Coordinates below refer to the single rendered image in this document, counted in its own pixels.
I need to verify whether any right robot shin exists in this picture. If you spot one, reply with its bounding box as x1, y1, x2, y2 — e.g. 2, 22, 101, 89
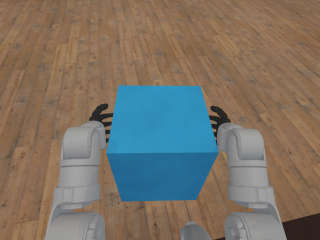
186, 221, 196, 225

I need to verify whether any right robot hand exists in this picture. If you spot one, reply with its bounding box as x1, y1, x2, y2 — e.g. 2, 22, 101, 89
209, 106, 231, 145

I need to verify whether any left robot upper arm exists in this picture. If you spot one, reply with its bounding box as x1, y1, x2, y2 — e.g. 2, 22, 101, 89
45, 211, 106, 240

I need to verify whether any robot right forearm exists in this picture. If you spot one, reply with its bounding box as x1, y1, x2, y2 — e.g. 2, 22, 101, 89
217, 122, 287, 240

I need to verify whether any left robot hand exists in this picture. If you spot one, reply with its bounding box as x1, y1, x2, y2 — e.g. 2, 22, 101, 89
89, 103, 114, 143

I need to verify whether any robot left forearm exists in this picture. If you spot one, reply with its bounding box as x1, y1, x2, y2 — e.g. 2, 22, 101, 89
44, 120, 106, 240

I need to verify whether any right robot thigh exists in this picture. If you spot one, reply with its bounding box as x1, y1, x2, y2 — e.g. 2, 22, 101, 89
179, 224, 212, 240

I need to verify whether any right robot upper arm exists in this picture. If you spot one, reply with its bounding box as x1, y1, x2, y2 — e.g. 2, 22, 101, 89
224, 212, 286, 240

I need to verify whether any carton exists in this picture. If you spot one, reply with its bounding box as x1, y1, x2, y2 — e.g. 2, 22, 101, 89
106, 85, 219, 202

